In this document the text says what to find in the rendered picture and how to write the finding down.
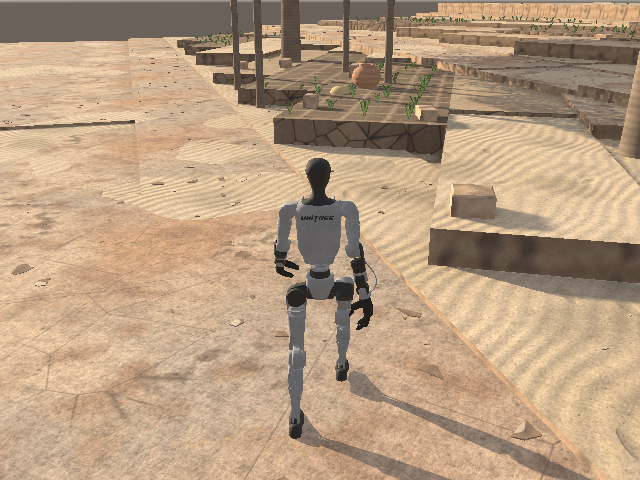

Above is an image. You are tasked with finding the robot left hand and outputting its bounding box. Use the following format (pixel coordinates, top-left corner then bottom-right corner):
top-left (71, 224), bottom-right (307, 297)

top-left (275, 260), bottom-right (299, 278)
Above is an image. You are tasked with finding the robot right hand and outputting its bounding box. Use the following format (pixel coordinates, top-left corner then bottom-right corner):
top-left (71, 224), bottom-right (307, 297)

top-left (349, 297), bottom-right (373, 330)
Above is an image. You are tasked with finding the right robot thigh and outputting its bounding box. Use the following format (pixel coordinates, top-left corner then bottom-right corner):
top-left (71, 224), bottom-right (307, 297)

top-left (334, 276), bottom-right (354, 326)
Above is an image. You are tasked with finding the robot left forearm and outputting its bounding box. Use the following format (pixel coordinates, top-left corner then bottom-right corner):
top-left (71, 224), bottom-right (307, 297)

top-left (274, 238), bottom-right (287, 267)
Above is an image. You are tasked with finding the left robot upper arm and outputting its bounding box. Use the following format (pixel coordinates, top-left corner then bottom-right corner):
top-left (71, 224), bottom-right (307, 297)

top-left (275, 201), bottom-right (298, 252)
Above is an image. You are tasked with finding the robot right forearm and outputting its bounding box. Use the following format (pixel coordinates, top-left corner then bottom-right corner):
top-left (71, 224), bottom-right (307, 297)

top-left (350, 243), bottom-right (371, 300)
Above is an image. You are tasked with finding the right robot upper arm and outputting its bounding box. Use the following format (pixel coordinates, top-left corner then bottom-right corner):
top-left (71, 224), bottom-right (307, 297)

top-left (339, 200), bottom-right (361, 258)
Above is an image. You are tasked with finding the right robot shin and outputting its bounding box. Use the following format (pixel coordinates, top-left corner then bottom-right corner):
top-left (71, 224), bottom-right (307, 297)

top-left (336, 309), bottom-right (350, 369)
